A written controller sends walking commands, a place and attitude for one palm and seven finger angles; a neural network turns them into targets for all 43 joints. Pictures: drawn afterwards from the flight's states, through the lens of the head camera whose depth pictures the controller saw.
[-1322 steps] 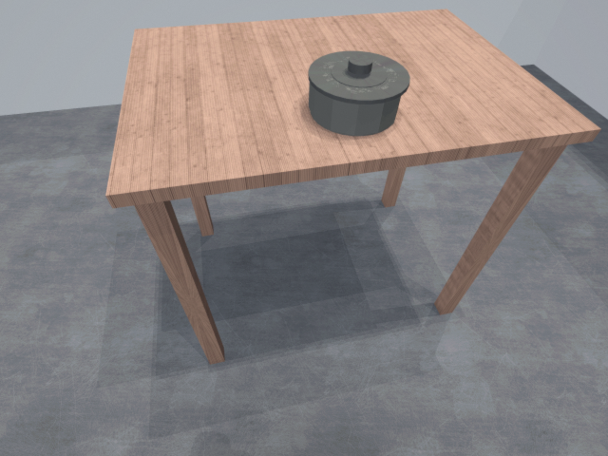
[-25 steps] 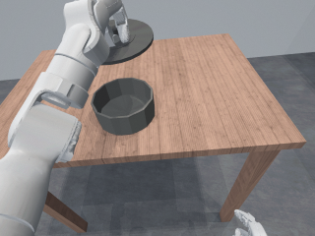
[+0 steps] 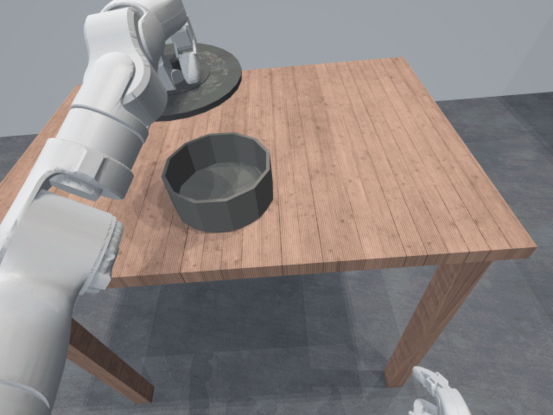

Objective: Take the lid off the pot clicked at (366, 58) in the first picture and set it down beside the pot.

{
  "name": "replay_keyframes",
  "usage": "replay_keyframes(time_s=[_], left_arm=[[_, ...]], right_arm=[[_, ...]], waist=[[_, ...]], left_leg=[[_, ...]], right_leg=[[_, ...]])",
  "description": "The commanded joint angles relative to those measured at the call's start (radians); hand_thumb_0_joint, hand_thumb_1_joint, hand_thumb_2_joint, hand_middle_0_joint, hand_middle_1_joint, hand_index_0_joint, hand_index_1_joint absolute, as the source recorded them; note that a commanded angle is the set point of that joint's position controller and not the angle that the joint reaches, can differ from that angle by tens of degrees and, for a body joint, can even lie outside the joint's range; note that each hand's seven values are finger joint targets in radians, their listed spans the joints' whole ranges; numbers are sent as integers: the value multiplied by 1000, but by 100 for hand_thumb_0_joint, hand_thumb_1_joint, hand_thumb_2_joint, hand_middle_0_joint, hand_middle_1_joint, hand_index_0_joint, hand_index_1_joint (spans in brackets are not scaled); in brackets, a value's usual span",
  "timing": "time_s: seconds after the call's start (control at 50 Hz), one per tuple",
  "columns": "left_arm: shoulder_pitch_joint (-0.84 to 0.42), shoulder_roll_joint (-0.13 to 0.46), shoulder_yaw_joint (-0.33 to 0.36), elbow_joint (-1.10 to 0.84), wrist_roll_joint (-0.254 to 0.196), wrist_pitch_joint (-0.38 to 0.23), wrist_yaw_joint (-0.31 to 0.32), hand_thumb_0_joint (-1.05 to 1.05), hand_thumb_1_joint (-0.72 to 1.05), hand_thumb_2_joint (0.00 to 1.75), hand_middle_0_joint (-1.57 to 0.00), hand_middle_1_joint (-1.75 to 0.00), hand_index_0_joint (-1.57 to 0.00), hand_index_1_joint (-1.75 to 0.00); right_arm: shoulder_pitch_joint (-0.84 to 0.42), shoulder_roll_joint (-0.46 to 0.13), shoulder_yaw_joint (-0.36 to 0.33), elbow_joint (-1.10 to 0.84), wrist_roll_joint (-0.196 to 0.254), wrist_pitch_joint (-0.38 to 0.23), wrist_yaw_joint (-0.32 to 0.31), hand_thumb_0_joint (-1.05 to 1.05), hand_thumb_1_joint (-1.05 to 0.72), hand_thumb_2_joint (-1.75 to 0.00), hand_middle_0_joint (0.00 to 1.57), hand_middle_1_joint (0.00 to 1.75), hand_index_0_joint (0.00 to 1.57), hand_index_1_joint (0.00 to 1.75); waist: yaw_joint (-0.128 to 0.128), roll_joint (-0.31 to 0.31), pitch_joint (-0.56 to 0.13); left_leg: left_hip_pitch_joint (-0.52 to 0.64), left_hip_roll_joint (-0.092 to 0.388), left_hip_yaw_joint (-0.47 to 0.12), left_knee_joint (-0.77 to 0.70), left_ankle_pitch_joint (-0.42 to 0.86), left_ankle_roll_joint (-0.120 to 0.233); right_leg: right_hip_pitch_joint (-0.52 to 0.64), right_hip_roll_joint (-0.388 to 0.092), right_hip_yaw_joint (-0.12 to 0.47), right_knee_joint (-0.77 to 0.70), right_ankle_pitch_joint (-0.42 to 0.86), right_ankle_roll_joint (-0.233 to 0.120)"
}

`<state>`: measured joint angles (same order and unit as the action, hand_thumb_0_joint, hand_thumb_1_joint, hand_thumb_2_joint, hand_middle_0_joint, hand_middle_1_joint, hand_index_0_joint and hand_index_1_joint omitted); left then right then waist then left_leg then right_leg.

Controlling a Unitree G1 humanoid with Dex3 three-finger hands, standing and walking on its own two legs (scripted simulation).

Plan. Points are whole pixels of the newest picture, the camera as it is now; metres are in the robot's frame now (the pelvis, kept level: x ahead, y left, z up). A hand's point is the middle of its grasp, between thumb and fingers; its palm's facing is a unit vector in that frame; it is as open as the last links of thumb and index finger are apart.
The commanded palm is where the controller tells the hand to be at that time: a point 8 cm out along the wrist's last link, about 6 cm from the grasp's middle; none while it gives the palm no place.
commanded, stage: move the lid sideways beside the pot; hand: left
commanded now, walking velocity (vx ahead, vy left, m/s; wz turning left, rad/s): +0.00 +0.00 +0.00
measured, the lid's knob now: (167, 62) +0.50 +0.15 +0.29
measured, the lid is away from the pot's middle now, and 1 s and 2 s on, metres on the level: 0.04 0.17 0.23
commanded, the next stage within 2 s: lower the lid onto the table in 1.72 s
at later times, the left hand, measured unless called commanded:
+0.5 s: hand (107, 75) +0.45 +0.21 +0.30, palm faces -0.11 -0.08 -0.99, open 3.7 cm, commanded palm +0.42 +0.22 +0.37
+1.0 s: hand (68, 78) +0.45 +0.26 +0.30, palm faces -0.10 -0.07 -0.99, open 3.6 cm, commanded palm +0.42 +0.26 +0.37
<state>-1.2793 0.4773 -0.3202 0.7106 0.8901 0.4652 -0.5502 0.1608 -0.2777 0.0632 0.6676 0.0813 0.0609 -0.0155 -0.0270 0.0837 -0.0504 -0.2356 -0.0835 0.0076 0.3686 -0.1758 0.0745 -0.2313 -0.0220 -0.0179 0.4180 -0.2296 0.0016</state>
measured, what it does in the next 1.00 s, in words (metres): stands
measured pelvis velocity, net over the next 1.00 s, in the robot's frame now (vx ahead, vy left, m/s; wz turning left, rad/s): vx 0.00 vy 0.01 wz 0.01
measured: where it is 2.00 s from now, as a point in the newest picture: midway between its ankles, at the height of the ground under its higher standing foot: outside the picture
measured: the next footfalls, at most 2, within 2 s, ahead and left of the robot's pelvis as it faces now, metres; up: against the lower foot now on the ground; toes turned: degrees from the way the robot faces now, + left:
none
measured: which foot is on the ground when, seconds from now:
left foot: down 0.00-1.00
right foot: down 0.00-1.00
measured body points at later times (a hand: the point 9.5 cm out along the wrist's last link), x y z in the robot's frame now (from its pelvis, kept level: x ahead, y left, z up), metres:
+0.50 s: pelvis +0.00 +0.00 +0.00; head +0.01 -0.02 +0.45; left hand +0.45 +0.21 +0.35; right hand +0.14 -0.25 -0.12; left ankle +0.01 +0.07 -0.74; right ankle -0.01 -0.12 -0.74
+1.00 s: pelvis +0.00 +0.01 +0.00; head +0.02 -0.01 +0.45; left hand +0.45 +0.26 +0.35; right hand +0.13 -0.24 -0.12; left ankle +0.01 +0.07 -0.74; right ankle -0.01 -0.12 -0.74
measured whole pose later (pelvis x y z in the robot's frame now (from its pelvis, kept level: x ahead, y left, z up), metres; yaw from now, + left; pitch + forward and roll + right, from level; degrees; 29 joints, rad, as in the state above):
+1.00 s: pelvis +0.00 +0.01 +0.00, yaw +1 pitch +4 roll -1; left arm -1.23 0.72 -0.22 0.71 0.93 0.34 -0.61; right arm 0.21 -0.29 0.05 0.65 0.10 0.10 -0.03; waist -0.05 0.07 -0.02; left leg -0.27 -0.09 0.00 0.39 -0.18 0.09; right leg -0.24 -0.02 -0.03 0.38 -0.21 0.01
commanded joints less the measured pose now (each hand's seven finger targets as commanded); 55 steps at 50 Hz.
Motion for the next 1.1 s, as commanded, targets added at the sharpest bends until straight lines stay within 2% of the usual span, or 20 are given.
replay_keyframes(time_s=[0.0, 0.12, 0.16, 0.24, 0.26, 0.34, 0.38, 0.5, 0.58, 0.66, 0.74, 0.76, 0.84, 0.86, 0.88, 0.94, 0.96, 1.04, 1.06, 1.08], left_arm=[[-707, 362, 171, -264, 64, -30, 64, 0, 57, 114, -79, -89, -123, -106], [-632, 317, 116, -144, 62, -36, 35, 0, 57, 114, -79, -89, -123, -106], [-604, 372, 156, -191, 67, -46, 37, 0, 57, 114, -79, -89, -123, -106], [-586, 297, 89, -217, 41, -59, 23, 0, 57, 114, -79, -89, -123, -106], [-641, 384, 152, -304, 60, -66, 29, 0, 57, 114, -79, -89, -123, -106], [-600, 390, 146, -202, 45, -70, 20, 0, 57, 114, -79, -89, -123, -106], [-685, 419, 161, -251, 59, -85, 21, 0, 57, 114, -79, -89, -123, -106], [-592, 499, 222, -194, 75, -93, 16, 0, 57, 114, -79, -89, -123, -106], [-565, 435, 174, -186, 73, -95, 4, 0, 57, 114, -79, -89, -123, -106], [-566, 510, 217, -205, 80, -101, 8, 0, 57, 114, -79, -89, -123, -106], [-554, 468, 184, -246, 56, -113, 4, 0, 57, 114, -79, -89, -123, -106], [-601, 541, 238, -275, 80, -116, 12, 0, 57, 114, -79, -89, -123, -106], [-565, 482, 182, -203, 61, -122, 4, 0, 57, 114, -79, -89, -123, -106], [-637, 522, 209, -272, 79, -128, 13, 0, 57, 114, -79, -89, -123, -106], [-615, 468, 173, -216, 79, -128, 6, 0, 57, 114, -79, -89, -123, -106], [-530, 518, 217, -185, 68, -131, 10, 0, 57, 114, -79, -89, -123, -106], [-615, 561, 238, -270, 90, -138, 16, 0, 57, 114, -79, -89, -123, -106], [-515, 503, 201, -153, 68, -137, 3, 0, 57, 114, -79, -89, -123, -106], [-560, 618, 290, -222, 92, -141, 12, 0, 57, 114, -79, -89, -123, -106], [-546, 574, 251, -173, 94, -144, 4, 0, 57, 114, -79, -89, -123, -106]], right_arm=[[-111, -103, -42, -150, -5, -67, -24, 0, -90, -90, 20, 30, 20, 30], [-94, -113, -44, -137, 3, -57, -24, 0, -90, -90, 20, 30, 20, 30], [-88, -118, -49, -149, 2, -57, -19, 0, -90, -90, 20, 30, 20, 30], [-87, -124, -53, -158, 8, -47, -14, 0, -90, -90, 20, 30, 20, 30], [-89, -116, -53, -165, 7, -53, -13, 0, -90, -90, 20, 30, 20, 30], [-64, -136, -54, -147, 11, -38, -25, 0, -90, -90, 20, 30, 20, 30], [-80, -124, -51, -151, 10, -47, -28, 0, -90, -90, 20, 30, 20, 30], [-53, -136, -56, -145, 10, -35, -24, 0, -90, -90, 20, 30, 20, 30], [-59, -133, -58, -150, 8, -22, -18, 0, -90, -90, 20, 30, 20, 30], [-42, -142, -59, -154, 13, -11, -15, 0, -90, -90, 20, 30, 20, 30], [-36, -149, -64, -165, 12, -12, -17, 0, -90, -90, 20, 30, 20, 30], [-32, -141, -64, -160, 11, -15, -18, 0, -90, -90, 20, 30, 20, 30], [-22, -155, -64, -154, 17, -5, -21, 0, -90, -90, 20, 30, 20, 30], [-25, -141, -64, -158, 18, -14, -20, 0, -90, -90, 20, 30, 20, 30], [-29, -142, -64, -151, 13, -12, -22, 0, -90, -90, 20, 30, 20, 30], [-1, -161, -67, -148, 12, -7, -20, 0, -90, -90, 20, 30, 20, 30], [-12, -148, -65, -154, 14, -12, -18, 0, -90, -90, 20, 30, 20, 30], [5, -163, -67, -144, 15, 2, -20, 0, -90, -90, 20, 30, 20, 30], [1, -157, -69, -150, 13, -2, -17, 0, -90, -90, 20, 30, 20, 30], [-18, -157, -64, -153, 12, 3, -22, 0, -90, -90, 20, 30, 20, 30]], waist=[[1, -110, -469], [-13, -118, -347], [0, -97, -398], [-25, -36, -371], [-6, -26, -429], [-31, -51, -366], [-26, -27, -396], [-11, -64, -398], [-23, -43, -384], [-14, -61, -378], [-29, 15, -403], [-17, -5, -438], [-38, 11, -372], [-27, 14, -420], [-37, 30, -390], [-29, 33, -399], [-21, 29, -443], [-35, 8, -372], [-10, -23, -425], [-23, -11, -400]], left_leg=[[218, 33, -49, 8, 294, 7], [165, 32, -49, -4, 229, 6], [176, 35, -50, 5, 259, 2], [205, 37, -56, 17, 274, 4], [226, 40, -61, 17, 289, 1], [193, 35, -55, 14, 246, 7], [207, 32, -58, 13, 237, 8], [188, 38, -61, 14, 276, 4], [215, 45, -66, 27, 335, 2], [197, 50, -68, 10, 308, -4], [264, 54, -82, 32, 403, -7], [263, 56, -81, 25, 376, -9], [250, 55, -86, 17, 355, -12], [274, 58, -91, 13, 342, -17], [274, 54, -92, 21, 348, -12], [269, 58, -96, 26, 396, -21], [286, 59, -97, 19, 402, -26], [248, 59, -88, 21, 390, -18], [246, 61, -89, 16, 382, -18], [237, 55, -79, 24, 378, -8]], right_leg=[[145, 21, 17, -13, 329, -55], [93, 26, 2, -29, 284, -53], [120, 23, 10, -22, 302, -54], [74, 24, -1, -33, 286, -58], [99, 28, 7, -21, 288, -57], [82, 30, -3, -40, 275, -56], [86, 35, 0, -32, 262, -57], [104, 34, -1, -26, 286, -58], [65, 40, -10, -30, 290, -60], [72, 40, -13, -36, 267, -58], [41, 40, -14, -45, 273, -62], [59, 46, -9, -38, 260, -59], [19, 44, -22, -53, 234, -63], [26, 49, -17, -44, 217, -60], [-2, 53, -24, -46, 210, -65], [14, 49, -22, -55, 226, -67], [34, 50, -17, -43, 236, -65], [14, 45, -25, -59, 238, -65], [58, 48, -16, -46, 244, -61], [41, 50, -18, -44, 245, -64]])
